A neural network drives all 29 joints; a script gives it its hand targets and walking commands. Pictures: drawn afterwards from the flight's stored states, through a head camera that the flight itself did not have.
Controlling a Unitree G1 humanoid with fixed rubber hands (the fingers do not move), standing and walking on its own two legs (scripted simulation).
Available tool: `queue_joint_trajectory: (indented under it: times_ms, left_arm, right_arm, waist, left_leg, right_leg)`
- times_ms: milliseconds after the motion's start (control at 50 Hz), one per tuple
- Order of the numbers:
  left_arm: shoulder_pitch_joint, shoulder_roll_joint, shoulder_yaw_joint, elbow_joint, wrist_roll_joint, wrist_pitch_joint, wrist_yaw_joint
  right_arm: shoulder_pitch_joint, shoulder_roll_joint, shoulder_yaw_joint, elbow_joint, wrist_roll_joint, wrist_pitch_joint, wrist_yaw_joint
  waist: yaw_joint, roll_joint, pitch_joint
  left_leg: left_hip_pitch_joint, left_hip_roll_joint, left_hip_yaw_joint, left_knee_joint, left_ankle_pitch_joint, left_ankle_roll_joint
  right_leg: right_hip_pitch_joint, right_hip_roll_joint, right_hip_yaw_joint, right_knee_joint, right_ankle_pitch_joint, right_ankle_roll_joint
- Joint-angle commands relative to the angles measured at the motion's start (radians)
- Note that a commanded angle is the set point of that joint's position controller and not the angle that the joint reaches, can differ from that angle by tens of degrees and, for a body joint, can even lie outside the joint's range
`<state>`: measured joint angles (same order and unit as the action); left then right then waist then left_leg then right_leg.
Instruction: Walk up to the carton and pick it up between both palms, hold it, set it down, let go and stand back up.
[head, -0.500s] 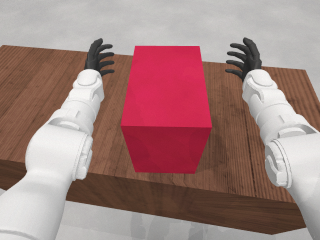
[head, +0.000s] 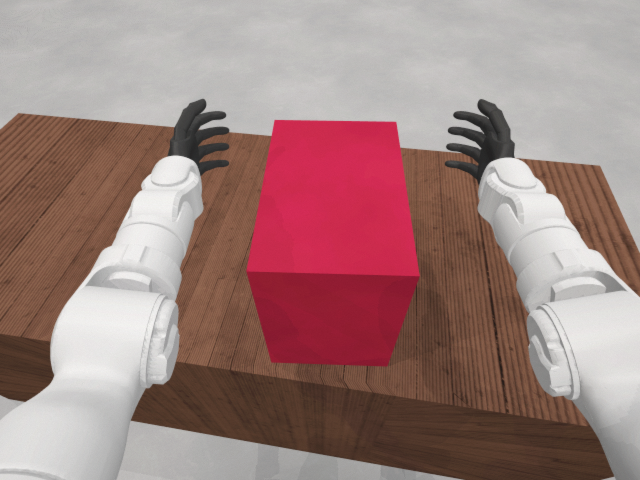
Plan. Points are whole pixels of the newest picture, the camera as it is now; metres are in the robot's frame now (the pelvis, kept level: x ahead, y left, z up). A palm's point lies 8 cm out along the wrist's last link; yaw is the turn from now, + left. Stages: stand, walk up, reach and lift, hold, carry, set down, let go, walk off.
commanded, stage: set down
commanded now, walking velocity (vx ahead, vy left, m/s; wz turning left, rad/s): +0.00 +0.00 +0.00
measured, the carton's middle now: (332, 245) +0.48 +0.00 -0.03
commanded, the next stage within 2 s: none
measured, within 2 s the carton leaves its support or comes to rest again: neither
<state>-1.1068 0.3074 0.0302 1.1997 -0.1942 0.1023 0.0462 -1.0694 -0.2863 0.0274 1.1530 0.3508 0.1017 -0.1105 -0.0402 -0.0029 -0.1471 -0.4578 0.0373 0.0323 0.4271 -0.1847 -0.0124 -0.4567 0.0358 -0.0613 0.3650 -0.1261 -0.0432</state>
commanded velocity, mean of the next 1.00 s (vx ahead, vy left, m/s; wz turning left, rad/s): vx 0.00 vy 0.00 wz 0.00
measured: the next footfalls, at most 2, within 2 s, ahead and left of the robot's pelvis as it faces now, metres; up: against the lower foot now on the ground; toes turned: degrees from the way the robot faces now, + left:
none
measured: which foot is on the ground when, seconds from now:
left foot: down 0.00-1.00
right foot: down 0.00-1.00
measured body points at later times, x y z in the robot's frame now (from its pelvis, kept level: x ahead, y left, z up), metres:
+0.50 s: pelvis +0.00 +0.00 +0.00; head +0.02 +0.00 +0.45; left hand +0.41 +0.19 +0.08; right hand +0.39 -0.19 +0.08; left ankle +0.00 +0.12 -0.74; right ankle +0.02 -0.09 -0.74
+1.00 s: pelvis +0.00 +0.01 +0.00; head +0.01 +0.01 +0.45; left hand +0.34 +0.21 +0.01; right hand +0.33 -0.19 +0.01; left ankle +0.00 +0.12 -0.74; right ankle +0.02 -0.09 -0.74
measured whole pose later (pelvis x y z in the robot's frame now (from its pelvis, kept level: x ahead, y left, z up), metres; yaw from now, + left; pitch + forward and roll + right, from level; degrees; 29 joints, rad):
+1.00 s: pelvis +0.00 +0.01 +0.00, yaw +1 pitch +4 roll -1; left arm -0.33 0.19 0.00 0.84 -0.15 -0.28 0.03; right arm -0.31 -0.15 0.00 0.83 0.23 -0.27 -0.08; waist -0.03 0.00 -0.07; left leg -0.32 0.02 0.02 0.49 -0.24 0.00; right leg -0.32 0.03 -0.05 0.44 -0.19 -0.03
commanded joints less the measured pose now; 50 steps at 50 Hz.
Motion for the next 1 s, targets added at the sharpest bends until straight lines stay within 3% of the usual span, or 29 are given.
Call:
queue_joint_trajectory:
  times_ms: [0,100,120,160,220,340,360,400,460,500,540,560,580,600,640,680,700,720,760,780,800,820,860,900,920,940,980]
  left_arm:
    - [-0.331,0.126,0.046,-0.276,0.039,-0.045,-0.01]
    - [-0.23,0.106,0.058,-0.396,0.046,-0.06,-0.027]
    - [-0.148,0.087,0.061,-0.398,0.046,-0.061,-0.031]
    - [-0.177,0.102,0.071,-0.49,0.044,-0.076,-0.024]
    - [-0.124,0.103,0.059,-0.541,0.034,-0.089,-0.019]
    - [-0.012,0.087,0.075,-0.535,0.045,-0.104,-0.032]
    - [0.032,0.087,0.091,-0.516,0.054,-0.111,-0.035]
    - [0.083,0.074,0.082,-0.515,0.05,-0.13,-0.036]
    - [0.08,0.051,0.064,-0.516,0.059,-0.158,-0.037]
    - [0.111,0.044,0.071,-0.487,0.067,-0.171,-0.04]
    - [0.248,0.02,0.088,-0.502,0.091,-0.198,-0.043]
    - [0.228,0.031,0.097,-0.487,0.09,-0.211,-0.05]
    - [0.204,0.033,0.082,-0.471,0.094,-0.216,-0.049]
    - [0.211,0.046,0.083,-0.468,0.084,-0.22,-0.047]
    - [0.191,0.03,0.051,-0.525,0.063,-0.246,-0.032]
    - [0.253,0.023,0.052,-0.529,0.066,-0.269,-0.031]
    - [0.344,-0.004,0.056,-0.536,0.083,-0.279,-0.034]
    - [0.26,0.029,0.052,-0.55,0.072,-0.289,-0.034]
    - [0.368,0.001,0.04,-0.53,0.072,-0.312,-0.031]
    - [0.309,0.015,0.038,-0.55,0.065,-0.324,-0.028]
    - [0.357,-0.001,0.023,-0.531,0.054,-0.335,-0.026]
    - [0.358,-0.005,0.012,-0.556,0.049,-0.356,-0.019]
    - [0.454,-0.026,0.005,-0.511,0.058,-0.387,-0.019]
    - [0.413,-0.004,-0.008,-0.51,0.047,-0.411,-0.016]
    - [0.454,-0.012,-0.013,-0.507,0.036,-0.428,-0.014]
    - [0.535,-0.018,-0.009,-0.477,0.046,-0.442,-0.017]
    - [0.553,-0.016,-0.008,-0.505,0.051,-0.471,-0.009]
  right_arm:
    - [-0.32,-0.132,-0.035,-0.233,-0.017,-0.058,-0.018]
    - [-0.218,-0.11,-0.059,-0.346,-0.045,-0.094,-0.028]
    - [-0.153,-0.086,-0.027,-0.362,-0.037,-0.097,-0.025]
    - [-0.166,-0.096,-0.065,-0.423,-0.05,-0.111,-0.026]
    - [-0.126,-0.093,-0.087,-0.507,-0.084,-0.129,-0.023]
    - [-0.006,-0.035,-0.033,-0.487,-0.063,-0.128,-0.028]
    - [0.021,-0.024,-0.017,-0.482,-0.062,-0.131,-0.027]
    - [0.061,-0.027,-0.021,-0.506,-0.064,-0.149,-0.027]
    - [0.1,-0.018,-0.037,-0.466,-0.068,-0.169,-0.022]
    - [0.122,-0.01,-0.049,-0.44,-0.09,-0.181,-0.022]
    - [0.248,0.022,-0.013,-0.441,-0.084,-0.208,-0.02]
    - [0.212,0.016,-0.014,-0.459,-0.084,-0.225,-0.019]
    - [0.191,0.003,-0.033,-0.446,-0.095,-0.233,-0.019]
    - [0.184,0.003,-0.032,-0.469,-0.098,-0.238,-0.021]
    - [0.198,-0.004,-0.058,-0.476,-0.111,-0.256,-0.012]
    - [0.245,0.014,-0.035,-0.521,-0.108,-0.277,-0.01]
    - [0.339,0.025,-0.017,-0.495,-0.109,-0.288,-0.009]
    - [0.262,0.009,-0.047,-0.51,-0.112,-0.292,-0.011]
    - [0.388,0.043,-0.021,-0.46,-0.106,-0.307,-0.001]
    - [0.326,0.022,-0.044,-0.482,-0.111,-0.321,-0.001]
    - [0.374,0.018,-0.041,-0.477,-0.11,-0.331,0.005]
    - [0.374,0.013,-0.057,-0.48,-0.106,-0.348,0.013]
    - [0.443,0.028,-0.053,-0.461,-0.127,-0.377,0.021]
    - [0.417,0.015,-0.069,-0.466,-0.129,-0.397,0.024]
    - [0.45,0.028,-0.058,-0.475,-0.124,-0.41,0.03]
    - [0.515,0.041,-0.042,-0.456,-0.123,-0.427,0.032]
    - [0.543,0.04,-0.03,-0.445,-0.113,-0.449,0.039]
  waist:
    - [0.008,0.044,-0.625]
    - [-0.01,0.026,-0.536]
    - [0.003,0.008,-0.5]
    - [0.005,0.045,-0.552]
    - [-0.008,0.02,-0.572]
    - [0.015,0.011,-0.455]
    - [0.03,-0.011,-0.438]
    - [0.022,-0.013,-0.437]
    - [0.008,0.045,-0.414]
    - [0.013,0.025,-0.358]
    - [0.03,0.001,-0.339]
    - [0.031,-0.014,-0.346]
    - [0.016,0.013,-0.341]
    - [0.026,-0.008,-0.295]
    - [0.013,0.022,-0.308]
    - [0.02,0.004,-0.3]
    - [0.008,0.016,-0.307]
    - [0.01,0.029,-0.329]
    - [0.013,0.02,-0.274]
    - [0.011,0.031,-0.298]
    - [0.006,0.022,-0.265]
    - [0.007,0.052,-0.281]
    - [0.005,0.036,-0.262]
    - [-0.006,0.041,-0.272]
    - [0.014,0.032,-0.264]
    - [0.012,0.013,-0.241]
    - [0.029,0.044,-0.254]
  left_leg:
    - [0.273,-0.045,-0.003,-0.008,0.372,-0.041]
    - [0.317,-0.048,-0.003,-0.016,0.328,-0.034]
    - [0.328,-0.051,-0.002,-0.015,0.332,-0.026]
    - [0.334,-0.049,-0.001,-0.004,0.345,-0.032]
    - [0.33,-0.05,0.0,0.009,0.314,-0.032]
    - [0.261,-0.056,0.001,-0.019,0.236,-0.005]
    - [0.246,-0.055,0.003,-0.021,0.226,0.003]
    - [0.256,-0.054,0.003,-0.023,0.22,0.003]
    - [0.288,-0.049,-0.004,-0.017,0.225,-0.014]
    - [0.277,-0.052,-0.002,-0.022,0.185,-0.009]
    - [0.272,-0.055,-0.003,-0.023,0.233,-0.004]
    - [0.265,-0.055,-0.002,-0.027,0.229,-0.003]
    - [0.257,-0.054,-0.002,-0.032,0.196,-0.005]
    - [0.232,-0.057,-0.002,-0.034,0.168,0.002]
    - [0.259,-0.049,0.0,-0.027,0.157,-0.011]
    - [0.265,-0.052,-0.007,-0.014,0.194,-0.007]
    - [0.275,-0.05,-0.01,-0.012,0.218,-0.01]
    - [0.265,-0.052,-0.011,-0.013,0.193,-0.012]
    - [0.269,-0.052,-0.014,-0.007,0.193,-0.012]
    - [0.271,-0.051,-0.018,-0.008,0.186,-0.013]
    - [0.27,-0.045,-0.023,-0.005,0.183,-0.018]
    - [0.282,-0.038,-0.027,-0.002,0.188,-0.028]
    - [0.299,-0.039,-0.032,0.013,0.201,-0.028]
    - [0.276,-0.037,-0.035,0.015,0.165,-0.027]
    - [0.272,-0.039,-0.033,0.017,0.171,-0.025]
    - [0.27,-0.042,-0.037,0.023,0.18,-0.02]
    - [0.261,-0.041,-0.037,0.026,0.204,-0.026]
  right_leg:
    - [0.408,0.005,0.032,0.034,0.486,0.082]
    - [0.372,0.011,0.027,0.006,0.388,0.083]
    - [0.379,0.01,0.029,0.0,0.382,0.084]
    - [0.367,0.011,0.033,0.004,0.365,0.08]
    - [0.349,0.015,0.026,0.016,0.331,0.083]
    - [0.4,-0.01,0.061,0.014,0.297,0.087]
    - [0.41,-0.012,0.068,0.015,0.291,0.091]
    - [0.411,-0.013,0.066,0.011,0.275,0.091]
    - [0.352,-0.011,0.061,-0.002,0.208,0.074]
    - [0.343,-0.009,0.059,-0.008,0.158,0.067]
    - [0.404,-0.011,0.066,-0.001,0.216,0.071]
    - [0.408,-0.015,0.069,-0.001,0.222,0.077]
    - [0.39,-0.015,0.067,-0.002,0.18,0.072]
    - [0.381,-0.018,0.071,-0.009,0.144,0.072]
    - [0.316,-0.011,0.061,-0.013,0.077,0.059]
    - [0.331,-0.014,0.066,-0.01,0.133,0.063]
    - [0.366,-0.013,0.071,0.0,0.177,0.059]
    - [0.333,-0.014,0.068,0.001,0.148,0.061]
    - [0.34,-0.017,0.071,-0.001,0.119,0.053]
    - [0.31,-0.019,0.068,0.0,0.112,0.054]
    - [0.298,-0.014,0.061,-0.002,0.087,0.048]
    - [0.27,-0.01,0.056,-0.002,0.053,0.039]
    - [0.266,-0.01,0.059,0.0,0.061,0.033]
    - [0.24,-0.012,0.06,0.001,0.019,0.029]
    - [0.238,-0.013,0.06,0.007,0.021,0.027]
    - [0.262,-0.015,0.067,0.011,0.053,0.032]
    - [0.269,-0.012,0.065,0.023,0.065,0.026]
